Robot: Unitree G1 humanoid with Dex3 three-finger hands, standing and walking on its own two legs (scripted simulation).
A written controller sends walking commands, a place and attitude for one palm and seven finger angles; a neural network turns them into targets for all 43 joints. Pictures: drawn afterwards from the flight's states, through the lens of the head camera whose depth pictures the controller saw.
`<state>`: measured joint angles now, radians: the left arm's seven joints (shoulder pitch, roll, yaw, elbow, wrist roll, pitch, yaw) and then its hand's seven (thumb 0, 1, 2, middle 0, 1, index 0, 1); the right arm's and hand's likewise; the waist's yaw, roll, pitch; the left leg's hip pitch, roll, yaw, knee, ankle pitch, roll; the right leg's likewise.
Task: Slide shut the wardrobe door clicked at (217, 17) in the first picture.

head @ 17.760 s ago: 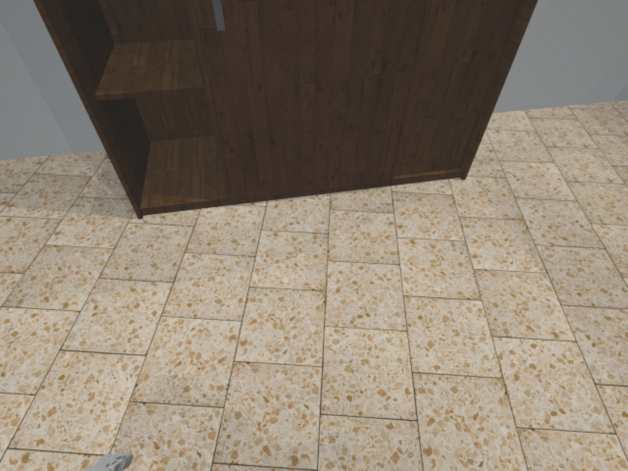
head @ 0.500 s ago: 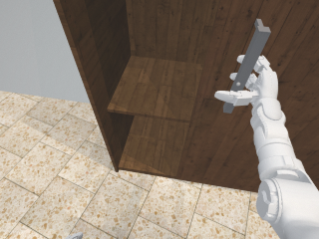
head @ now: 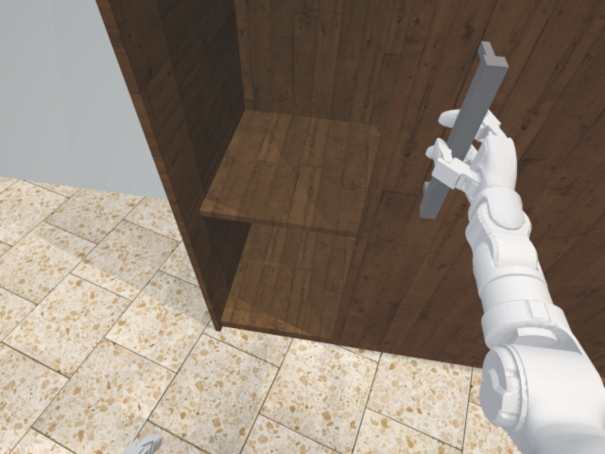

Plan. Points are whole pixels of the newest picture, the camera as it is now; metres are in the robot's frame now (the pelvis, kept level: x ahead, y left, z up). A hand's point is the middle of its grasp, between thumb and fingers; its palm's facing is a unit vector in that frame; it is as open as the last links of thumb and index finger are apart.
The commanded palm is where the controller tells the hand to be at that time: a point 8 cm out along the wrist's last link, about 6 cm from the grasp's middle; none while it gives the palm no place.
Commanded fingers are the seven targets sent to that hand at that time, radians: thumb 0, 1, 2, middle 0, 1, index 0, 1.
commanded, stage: grip the handle and tug to test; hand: right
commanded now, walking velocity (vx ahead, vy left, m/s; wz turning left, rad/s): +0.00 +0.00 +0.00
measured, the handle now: (452, 141) +0.52 -0.14 +0.16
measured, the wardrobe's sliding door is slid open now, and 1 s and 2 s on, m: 0.38 0.38 0.37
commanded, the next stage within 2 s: tug the door sideways, standing still in 0.68 s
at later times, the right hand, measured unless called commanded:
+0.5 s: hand (441, 163) +0.46 -0.12 +0.16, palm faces +0.04 +1.00 +0.02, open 5.9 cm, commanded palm +0.41 -0.17 +0.16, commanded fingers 0.00 -0.90 -0.90 0.45 1.40 0.45 1.40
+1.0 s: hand (440, 162) +0.46 -0.11 +0.16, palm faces +0.08 +1.00 +0.00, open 6.0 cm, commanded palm +0.44 -0.14 +0.16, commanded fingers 0.00 -0.90 -0.90 0.45 1.40 0.45 1.40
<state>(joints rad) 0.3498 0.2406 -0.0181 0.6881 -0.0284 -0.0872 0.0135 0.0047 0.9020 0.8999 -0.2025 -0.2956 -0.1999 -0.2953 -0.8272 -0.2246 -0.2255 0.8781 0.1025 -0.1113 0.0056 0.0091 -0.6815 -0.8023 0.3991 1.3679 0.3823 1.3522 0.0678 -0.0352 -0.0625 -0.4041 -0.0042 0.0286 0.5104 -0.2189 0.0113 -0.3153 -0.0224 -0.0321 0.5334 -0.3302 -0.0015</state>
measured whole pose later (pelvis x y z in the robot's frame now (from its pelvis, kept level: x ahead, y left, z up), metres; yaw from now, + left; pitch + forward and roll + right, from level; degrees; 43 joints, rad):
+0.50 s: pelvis +0.01 +0.00 +0.00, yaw +2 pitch +6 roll +0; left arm 0.34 0.24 -0.01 0.66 -0.03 -0.07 0.01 0.01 0.90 0.90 -0.20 -0.30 -0.20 -0.30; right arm -0.69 -0.21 -0.24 0.69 0.12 -0.04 0.01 0.01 -0.72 -0.77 0.33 1.40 0.33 1.37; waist 0.07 -0.04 -0.07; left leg -0.37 -0.02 0.01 0.48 -0.22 0.01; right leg -0.26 -0.03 -0.06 0.49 -0.33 0.00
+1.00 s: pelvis +0.06 +0.00 +0.01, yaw -1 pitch +6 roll +0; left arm 0.25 0.23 0.00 0.67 -0.03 -0.05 0.02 0.01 0.90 0.90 -0.20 -0.30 -0.20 -0.30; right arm -0.53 -0.11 -0.11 0.33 0.11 0.15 -0.06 0.02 -0.70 -0.82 0.34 1.39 0.33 1.36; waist 0.00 -0.05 -0.07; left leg -0.26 0.00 0.06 0.44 -0.28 0.02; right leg -0.19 -0.02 -0.01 0.48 -0.34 0.01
